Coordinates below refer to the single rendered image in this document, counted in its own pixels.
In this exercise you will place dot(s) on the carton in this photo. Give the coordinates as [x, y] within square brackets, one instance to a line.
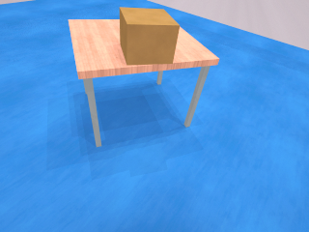
[148, 36]

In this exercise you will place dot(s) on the table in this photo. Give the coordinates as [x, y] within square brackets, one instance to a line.
[97, 52]

